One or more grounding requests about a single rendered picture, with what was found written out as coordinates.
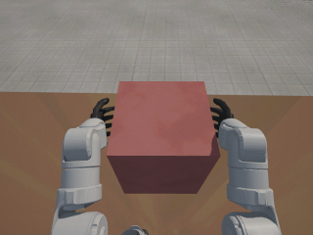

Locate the robot right hand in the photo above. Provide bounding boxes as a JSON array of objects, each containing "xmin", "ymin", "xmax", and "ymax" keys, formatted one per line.
[{"xmin": 210, "ymin": 98, "xmax": 234, "ymax": 138}]

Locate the right robot forearm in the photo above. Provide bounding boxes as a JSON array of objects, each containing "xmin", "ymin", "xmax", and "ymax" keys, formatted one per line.
[{"xmin": 218, "ymin": 118, "xmax": 282, "ymax": 235}]

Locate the left robot forearm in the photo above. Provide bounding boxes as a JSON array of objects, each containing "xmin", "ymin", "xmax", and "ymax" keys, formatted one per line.
[{"xmin": 50, "ymin": 117, "xmax": 108, "ymax": 235}]

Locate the left robot upper arm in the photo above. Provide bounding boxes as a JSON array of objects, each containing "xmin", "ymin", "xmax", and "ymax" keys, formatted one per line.
[{"xmin": 52, "ymin": 211, "xmax": 108, "ymax": 235}]

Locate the robot left shin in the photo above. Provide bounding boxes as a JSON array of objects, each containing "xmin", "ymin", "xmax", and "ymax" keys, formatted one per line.
[{"xmin": 130, "ymin": 225, "xmax": 144, "ymax": 232}]

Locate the right robot upper arm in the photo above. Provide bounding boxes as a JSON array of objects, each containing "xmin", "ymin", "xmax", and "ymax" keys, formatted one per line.
[{"xmin": 221, "ymin": 211, "xmax": 281, "ymax": 235}]

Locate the robot left hand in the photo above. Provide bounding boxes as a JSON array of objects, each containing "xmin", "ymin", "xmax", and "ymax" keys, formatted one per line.
[{"xmin": 90, "ymin": 98, "xmax": 115, "ymax": 137}]

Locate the carton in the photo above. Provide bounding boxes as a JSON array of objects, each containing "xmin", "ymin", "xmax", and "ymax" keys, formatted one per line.
[{"xmin": 107, "ymin": 81, "xmax": 221, "ymax": 194}]

